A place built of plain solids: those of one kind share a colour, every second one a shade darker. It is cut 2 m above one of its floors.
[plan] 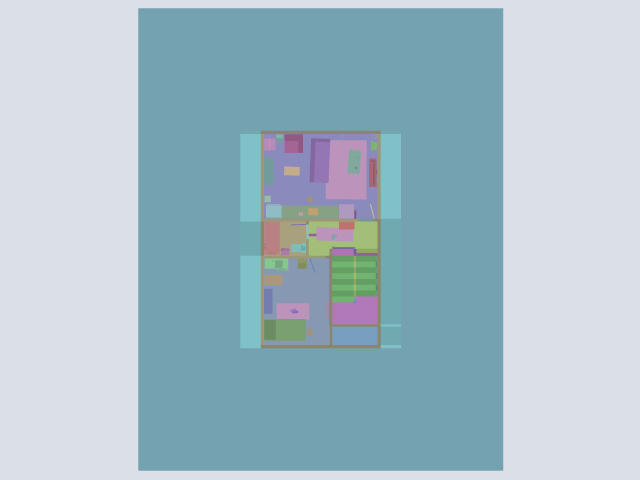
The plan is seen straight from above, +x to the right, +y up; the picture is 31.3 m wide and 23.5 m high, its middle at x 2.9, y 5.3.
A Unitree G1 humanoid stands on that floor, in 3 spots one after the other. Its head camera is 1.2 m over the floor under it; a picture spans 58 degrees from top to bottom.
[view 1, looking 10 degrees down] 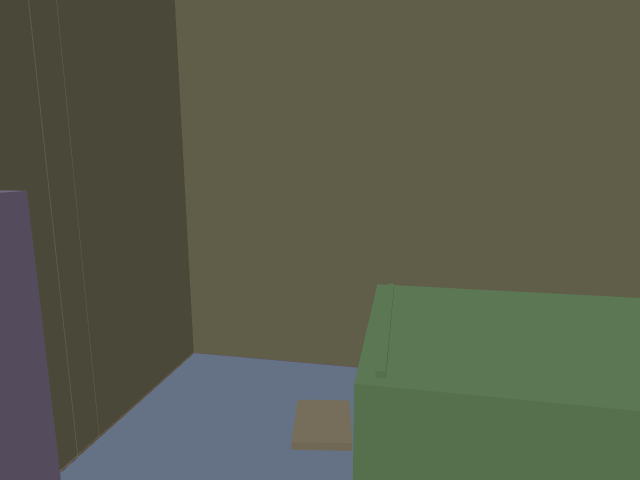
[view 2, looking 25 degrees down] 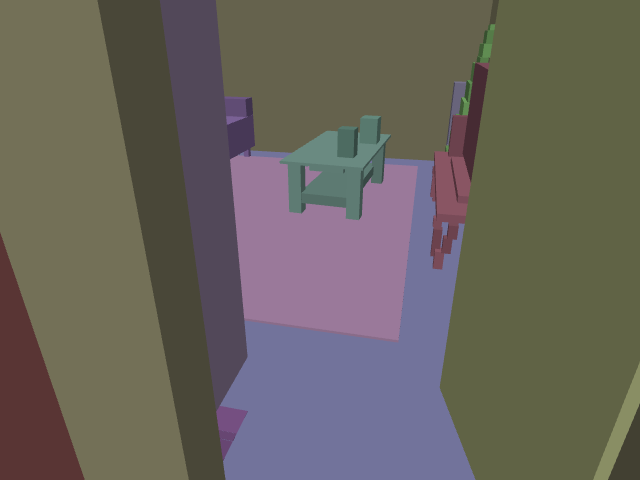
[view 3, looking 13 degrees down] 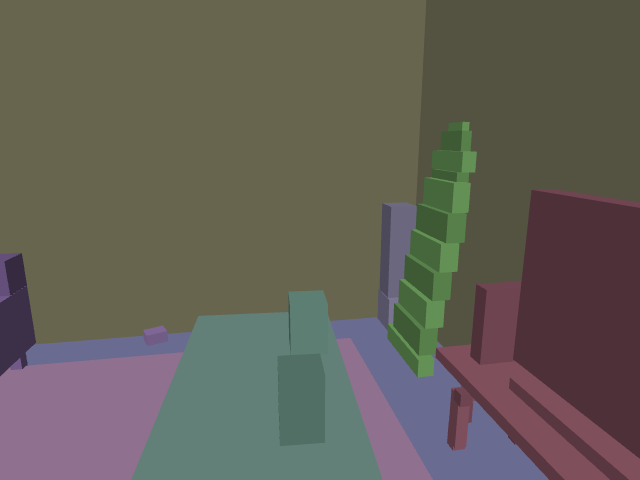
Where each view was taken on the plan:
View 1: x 2.08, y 2.58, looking -79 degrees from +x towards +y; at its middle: wall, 2.50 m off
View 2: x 5.18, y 5.73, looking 103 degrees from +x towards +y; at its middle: rug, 2.81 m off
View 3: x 4.53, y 7.78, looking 79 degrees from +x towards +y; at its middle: wall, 2.84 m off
